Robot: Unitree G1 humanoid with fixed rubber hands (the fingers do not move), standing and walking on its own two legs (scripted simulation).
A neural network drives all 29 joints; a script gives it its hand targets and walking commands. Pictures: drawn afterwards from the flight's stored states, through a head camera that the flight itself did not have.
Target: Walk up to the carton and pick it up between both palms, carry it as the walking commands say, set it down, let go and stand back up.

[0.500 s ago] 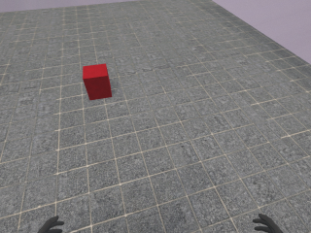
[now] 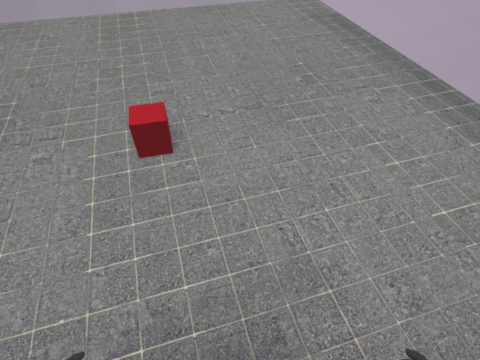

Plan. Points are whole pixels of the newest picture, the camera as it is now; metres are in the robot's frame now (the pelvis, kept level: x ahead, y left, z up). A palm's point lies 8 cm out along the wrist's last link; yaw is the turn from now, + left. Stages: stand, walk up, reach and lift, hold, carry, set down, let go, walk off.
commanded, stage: stand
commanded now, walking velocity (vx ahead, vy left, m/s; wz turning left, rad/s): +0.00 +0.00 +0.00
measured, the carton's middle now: (151, 130) +1.52 +0.55 -0.66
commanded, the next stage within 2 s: walk up in 0.80 s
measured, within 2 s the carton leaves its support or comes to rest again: neither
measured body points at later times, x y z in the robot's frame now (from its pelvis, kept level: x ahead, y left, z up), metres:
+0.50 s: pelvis +0.00 +0.00 +0.00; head +0.01 +0.00 +0.45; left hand +0.11 +0.32 -0.11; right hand +0.11 -0.32 -0.11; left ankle +0.01 +0.12 -0.75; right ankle +0.01 -0.12 -0.75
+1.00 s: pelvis +0.01 +0.00 +0.00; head +0.02 +0.00 +0.45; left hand +0.12 +0.32 -0.11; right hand +0.12 -0.32 -0.11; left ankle +0.01 +0.12 -0.74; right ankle +0.01 -0.12 -0.74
